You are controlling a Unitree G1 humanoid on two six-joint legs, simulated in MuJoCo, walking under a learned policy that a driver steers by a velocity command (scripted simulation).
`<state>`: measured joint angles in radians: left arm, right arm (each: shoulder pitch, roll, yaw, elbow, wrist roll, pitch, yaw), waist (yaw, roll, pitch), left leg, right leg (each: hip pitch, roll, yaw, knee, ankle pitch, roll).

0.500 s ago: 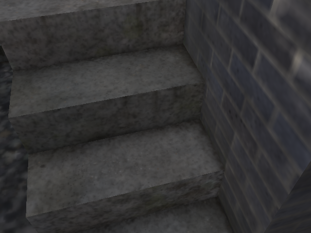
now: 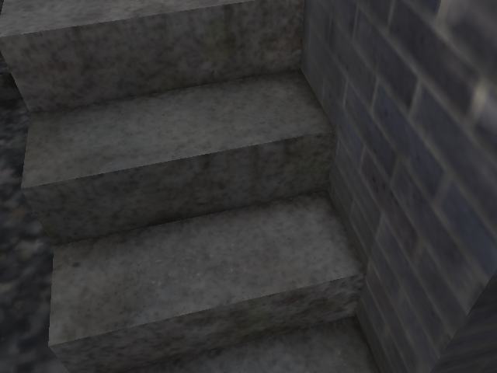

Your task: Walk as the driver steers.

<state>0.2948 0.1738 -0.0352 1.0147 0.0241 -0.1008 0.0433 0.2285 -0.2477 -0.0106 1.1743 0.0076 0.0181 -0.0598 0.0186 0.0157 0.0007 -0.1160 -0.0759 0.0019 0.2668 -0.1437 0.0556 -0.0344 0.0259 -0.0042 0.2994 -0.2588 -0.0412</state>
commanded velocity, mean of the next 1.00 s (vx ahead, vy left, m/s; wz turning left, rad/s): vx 0.13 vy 0.05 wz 0.00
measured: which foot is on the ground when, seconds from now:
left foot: down 0.00-1.00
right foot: down 0.00-1.00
